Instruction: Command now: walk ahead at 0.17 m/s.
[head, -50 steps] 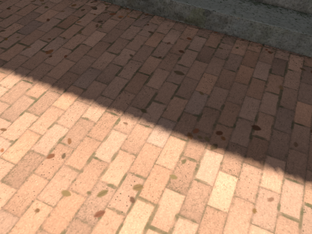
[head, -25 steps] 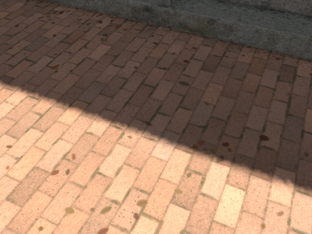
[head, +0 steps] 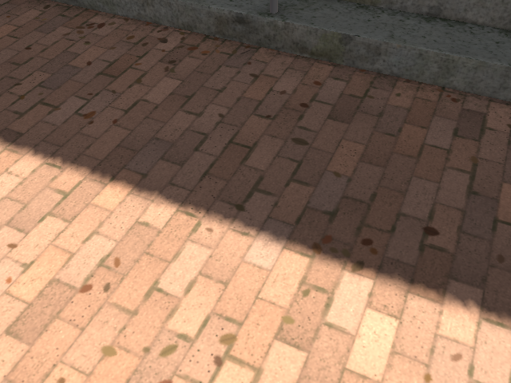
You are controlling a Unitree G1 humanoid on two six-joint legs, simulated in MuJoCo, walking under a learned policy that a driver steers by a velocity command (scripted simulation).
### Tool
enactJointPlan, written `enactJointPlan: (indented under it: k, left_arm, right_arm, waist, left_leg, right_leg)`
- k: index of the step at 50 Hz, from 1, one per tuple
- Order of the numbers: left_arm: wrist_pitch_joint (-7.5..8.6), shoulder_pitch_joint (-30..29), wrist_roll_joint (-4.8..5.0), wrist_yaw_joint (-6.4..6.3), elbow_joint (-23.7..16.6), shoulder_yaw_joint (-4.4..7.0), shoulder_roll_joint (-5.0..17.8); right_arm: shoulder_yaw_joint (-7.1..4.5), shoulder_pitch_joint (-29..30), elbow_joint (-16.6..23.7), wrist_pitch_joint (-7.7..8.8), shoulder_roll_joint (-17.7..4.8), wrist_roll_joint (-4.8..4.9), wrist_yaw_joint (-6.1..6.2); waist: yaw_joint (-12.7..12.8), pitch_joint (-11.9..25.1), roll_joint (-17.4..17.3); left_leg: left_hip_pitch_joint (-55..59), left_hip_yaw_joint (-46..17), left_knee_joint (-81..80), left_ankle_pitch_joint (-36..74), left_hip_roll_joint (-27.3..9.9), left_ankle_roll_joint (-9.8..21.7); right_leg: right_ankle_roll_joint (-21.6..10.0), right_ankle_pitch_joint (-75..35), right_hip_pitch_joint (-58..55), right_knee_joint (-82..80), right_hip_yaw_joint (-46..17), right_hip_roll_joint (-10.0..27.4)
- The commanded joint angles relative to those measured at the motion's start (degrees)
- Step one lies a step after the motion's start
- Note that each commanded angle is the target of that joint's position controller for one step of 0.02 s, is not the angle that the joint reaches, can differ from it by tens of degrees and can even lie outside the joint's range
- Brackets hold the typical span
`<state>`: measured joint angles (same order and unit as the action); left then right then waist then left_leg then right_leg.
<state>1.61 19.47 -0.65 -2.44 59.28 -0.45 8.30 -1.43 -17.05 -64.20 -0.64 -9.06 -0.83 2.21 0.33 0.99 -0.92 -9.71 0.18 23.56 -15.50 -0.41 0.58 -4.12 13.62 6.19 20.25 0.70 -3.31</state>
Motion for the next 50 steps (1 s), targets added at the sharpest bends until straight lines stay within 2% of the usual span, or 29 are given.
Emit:
enactJointPlan:
  k: [1, 3, 5, 8, 10, 12, 13, 14, 15, 16, 17, 18, 19, 22, 24, 28, 31, 33, 36, 38, 39, 40, 41, 42, 43, 44, 46, 47, 50]
  left_arm:
    - [-0.55, 9.17, 0.14, 0.04, 0.51, 3.15, 10.38]
    - [0.08, 10.62, -0.40, 0.25, 1.02, 3.36, 9.09]
    - [1.12, 8.61, -0.51, 0.38, 0.35, 3.68, 9.15]
    - [2.51, 7.30, -0.21, 0.60, 0.07, 3.82, 8.64]
    - [3.01, 7.04, -0.04, 0.39, -0.03, 3.87, 8.70]
    - [3.09, 6.02, 0.08, 0.37, 0.11, 3.91, 9.52]
    - [3.22, 5.75, 0.14, 0.53, -0.03, 3.76, 9.26]
    - [3.66, 5.78, -0.25, 0.85, -0.38, 3.21, 7.90]
    - [4.04, 4.69, -0.52, 1.34, -1.75, 1.97, 4.14]
    - [4.04, 3.49, 0.32, 1.67, -4.64, 1.93, 3.37]
    - [3.67, 0.73, -1.18, 2.12, -5.16, 3.22, 8.74]
    - [3.77, -0.33, -1.22, 3.00, -5.29, 3.19, 7.47]
    - [3.88, 0.40, -0.71, 3.49, -4.87, 2.90, 6.10]
    - [2.79, 0.34, -1.01, 4.01, -5.21, 2.98, 5.66]
    - [2.04, -4.22, -1.42, 4.69, -7.10, 3.56, 6.70]
    - [1.31, -15.38, -1.04, 5.13, -11.21, 3.12, 5.24]
    - [1.12, -21.23, -0.28, 4.98, -13.37, 2.55, 4.54]
    - [1.09, -23.27, -0.26, 4.79, -14.30, 2.45, 4.89]
    - [1.54, -20.99, -0.31, 3.74, -14.25, 3.08, 6.29]
    - [2.22, -9.65, -0.38, 2.90, -10.83, 4.42, 8.90]
    - [2.74, 0.34, -1.00, 2.33, -7.63, 5.44, 10.81]
    - [2.98, 9.46, -2.53, 1.75, -6.02, 6.86, 15.89]
    - [2.66, 8.87, -2.76, 2.27, -5.99, 7.52, 18.88]
    - [2.17, 3.21, -0.65, 2.74, -6.85, 7.13, 15.92]
    - [2.41, -2.66, -0.09, 2.82, -7.58, 6.06, 12.48]
    - [2.97, -4.75, -0.28, 3.01, -7.52, 5.32, 9.66]
    - [3.75, -4.28, -0.07, 2.71, -5.73, 4.21, 6.34]
    - [4.20, -2.41, -0.08, 2.59, -4.59, 3.92, 5.90]
    - [5.00, 1.71, 0.17, 2.50, -2.82, 4.12, 7.91]
  right_arm:
    - [-0.38, 3.44, 4.11, 0.28, -3.26, -1.42, -0.97]
    - [-0.69, 6.73, 6.75, 1.25, -4.26, -1.19, -1.86]
    - [-1.15, 5.54, 7.30, 2.47, -4.92, -0.87, -2.71]
    - [-1.20, 5.50, 8.45, 3.42, -3.70, -0.69, -3.40]
    - [-1.47, 6.07, 9.24, 3.41, -3.94, -0.49, -3.38]
    - [-1.30, 2.67, 9.57, 3.75, -2.79, -0.10, -3.20]
    - [-1.64, -1.28, 8.37, 4.05, -3.36, -0.06, -2.97]
    - [-2.49, -7.87, 6.52, 4.57, -5.46, -0.21, -2.50]
    - [-3.67, -15.35, 5.20, 5.27, -10.05, -1.06, -1.85]
    - [-5.08, -21.31, 3.72, 4.79, -15.49, -0.31, -1.78]
    - [-3.76, -14.77, 5.17, 4.20, -10.44, -0.36, -1.84]
    - [-3.14, -8.01, 7.60, 4.64, -9.18, -0.23, -2.24]
    - [-2.79, -5.30, 8.41, 5.19, -8.28, -0.25, -2.43]
    - [-1.83, -7.31, 7.00, 6.76, -5.99, 0.06, -1.98]
    - [-1.53, -10.88, 5.48, 7.12, -5.70, 0.30, -1.74]
    - [-1.08, -13.94, 4.67, 7.30, -5.32, -0.14, -1.89]
    - [-0.90, -14.96, 4.13, 7.47, -5.79, 0.03, -1.66]
    - [-0.96, -15.40, 3.61, 7.47, -6.50, -0.03, -1.24]
    - [-1.01, -14.51, 3.24, 7.41, -7.60, -0.31, -0.72]
    - [-1.58, -12.83, 3.28, 6.80, -9.60, -0.63, -0.37]
    - [-1.64, -11.84, 3.73, 6.43, -9.95, -0.49, -0.41]
    - [-1.05, -12.79, 5.42, 6.31, -7.72, -0.11, -0.72]
    - [-0.31, -20.35, 5.54, 6.09, -1.54, 1.90, -1.59]
    - [-1.59, -14.47, 6.22, 6.02, -6.93, 0.64, -1.50]
    - [-1.83, -8.58, 8.27, 6.25, -7.63, 0.39, -1.71]
    - [-1.70, -6.54, 8.58, 6.44, -6.85, 0.25, -1.84]
    - [-1.55, -7.55, 8.19, 5.06, -4.95, -1.18, -2.55]
    - [-1.49, -7.77, 8.01, 4.33, -3.98, -1.47, -2.98]
    - [-1.57, -3.12, 9.59, 2.97, -4.03, -1.76, -3.77]
  waist:
    - [3.43, -10.45, 9.76]
    - [3.76, -12.20, 8.30]
    - [1.62, -9.22, 4.55]
    - [0.52, -7.07, 5.52]
    - [0.35, -7.75, 6.50]
    - [-2.15, -8.59, 5.67]
    - [-3.66, -7.78, 3.95]
    - [-5.98, -5.31, 0.83]
    - [-8.69, -2.71, -9.57]
    - [-9.13, -2.38, -20.51]
    - [-5.35, -7.67, -8.06]
    - [-2.54, -9.01, -2.70]
    - [-0.77, -7.57, -0.41]
    - [0.55, -5.20, -1.66]
    - [-0.26, -6.30, -2.16]
    - [-2.18, -8.91, -1.76]
    - [-3.01, -9.38, -3.53]
    - [-2.94, -9.56, -3.88]
    - [-0.71, -7.15, -4.58]
    - [4.55, -0.47, -5.23]
    - [8.69, 4.76, -3.95]
    - [10.64, 12.10, 1.86]
    - [5.67, 17.46, 14.92]
    - [4.63, 12.64, 5.69]
    - [2.67, 4.25, 3.38]
    - [1.33, 0.80, 0.43]
    - [-1.86, -1.61, 1.76]
    - [-2.32, -2.17, 2.36]
    - [-2.65, -4.36, 3.26]
  left_leg:
    - [-15.93, 3.95, 11.10, -11.53, 1.74, 1.59]
    - [-22.84, 1.32, 20.85, -11.25, -1.57, 1.96]
    - [-24.91, 0.34, 23.63, -8.92, -2.65, 2.11]
    - [-19.90, 2.01, 18.09, -4.93, -1.91, 1.75]
    - [-15.36, 3.57, 13.23, -2.95, -1.09, 1.51]
    - [-5.34, 5.23, 5.72, 1.55, -0.35, 2.30]
    - [2.50, 6.16, 3.21, 1.69, 1.47, 2.50]
    - [12.32, 4.25, 1.00, -1.12, 1.18, 2.97]
    - [18.28, -11.36, -7.92, -14.07, -10.54, 4.44]
    - [20.42, -36.95, -19.65, -32.88, -21.83, 10.97]
    - [13.08, -36.71, -19.75, -33.15, -21.84, 11.36]
    - [8.36, -30.32, -18.65, -25.44, -19.41, 10.76]
    - [6.53, -24.16, -18.70, -16.71, -16.73, 9.77]
    - [6.61, -13.52, -18.79, -1.08, -12.15, 8.51]
    - [8.48, -10.28, -19.26, 5.43, -11.38, 9.31]
    - [8.21, -5.97, -19.57, 16.93, -10.08, 10.17]
    - [8.18, -2.91, -19.16, 26.06, -9.03, 9.08]
    - [10.36, -1.88, -18.59, 31.21, -9.69, 8.62]
    - [15.43, -0.11, -11.49, 48.88, -11.24, 8.20]
    - [17.08, 0.94, 3.24, 60.83, -11.14, 7.05]
    - [11.26, 2.03, 15.51, 53.94, -9.51, 6.18]
    - [-0.87, 3.84, 33.13, 30.86, -6.21, 5.81]
    - [-21.03, 1.91, 54.02, -14.97, 5.40, 3.85]
    - [-25.62, -4.73, 56.68, -10.15, 1.91, 5.03]
    - [-26.49, -3.89, 53.83, -3.76, -0.79, 5.26]
    - [-24.20, -3.27, 50.92, -0.71, -2.48, 5.24]
    - [-19.20, -2.86, 46.02, 0.63, -4.59, 4.55]
    - [-18.12, -2.25, 44.60, 0.67, -4.75, 4.17]
    - [-22.85, -0.24, 40.09, 3.91, -5.83, 2.95]
  right_leg:
    - [-9.09, 34.94, 2.78, -16.21, -22.12, 16.51]
    - [-12.38, 29.94, 1.42, -19.18, -26.40, 20.64]
    - [-12.11, 21.81, -2.27, -18.25, -22.86, 19.54]
    - [-10.60, 13.96, -1.32, -16.52, -16.46, 16.48]
    - [-9.92, 12.11, 2.00, -14.60, -13.90, 15.56]
    - [-8.88, 12.27, 8.99, -10.71, -12.12, 15.48]
    - [-8.06, 11.66, 13.73, -7.04, -10.39, 13.83]
    - [-6.78, 8.87, 18.38, 0.28, -7.74, 11.22]
    - [-4.44, 6.17, 22.84, 17.65, -0.79, 5.68]
    - [-2.39, 16.04, 34.79, 34.17, 3.62, -1.05]
    - [-3.12, 12.71, 36.61, 43.23, -1.40, 3.57]
    - [-3.02, 6.26, 36.07, 44.92, -2.93, 5.91]
    - [-2.35, 2.00, 33.57, 43.96, -3.24, 7.36]
    - [-0.05, -2.16, 31.70, 42.33, -0.81, 8.47]
    - [1.06, -4.62, 35.86, 40.82, 0.36, 9.20]
    - [2.85, -8.99, 38.33, 31.24, 3.04, 8.66]
    - [2.43, -12.39, 33.31, 21.17, 5.15, 6.74]
    - [1.00, -13.12, 30.20, 16.21, 5.89, 5.71]
    - [-2.45, -9.64, 23.54, 12.43, 7.07, 3.05]
    - [-4.98, -5.95, 11.41, 10.24, 7.03, -0.03]
    - [-6.56, -7.71, -1.78, 7.58, 5.33, 1.36]
    - [-8.83, -0.22, -16.15, 8.07, -8.71, 14.53]
    - [-17.59, 3.34, -27.83, -0.60, -38.84, 28.93]
    - [-15.27, 7.97, -21.58, -5.18, -39.20, 25.33]
    - [-12.99, 5.79, -12.28, -6.50, -29.02, 23.57]
    - [-11.56, -1.41, -5.45, -8.39, -22.85, 21.25]
    - [-8.81, -6.85, 2.44, -10.55, -14.17, 16.89]
    - [-8.56, -9.54, 3.96, -11.30, -12.27, 16.13]
    - [-8.40, -14.94, 3.99, -12.98, -7.64, 14.59]
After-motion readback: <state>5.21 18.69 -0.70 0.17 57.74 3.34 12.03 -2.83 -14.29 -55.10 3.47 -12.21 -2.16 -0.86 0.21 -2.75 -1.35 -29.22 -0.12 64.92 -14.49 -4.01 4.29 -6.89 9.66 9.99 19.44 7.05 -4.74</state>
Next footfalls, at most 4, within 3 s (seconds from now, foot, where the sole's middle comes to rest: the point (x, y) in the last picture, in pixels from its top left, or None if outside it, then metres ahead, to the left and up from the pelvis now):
0.28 left None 0.15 0.14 -0.78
0.78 right None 0.51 -0.03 -0.78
1.34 left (233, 295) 0.83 0.12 -0.78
1.90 right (290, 225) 1.10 -0.06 -0.78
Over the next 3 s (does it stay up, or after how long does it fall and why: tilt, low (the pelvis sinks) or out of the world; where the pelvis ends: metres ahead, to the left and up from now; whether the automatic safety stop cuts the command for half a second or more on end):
stays up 1.49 -0.26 -0.02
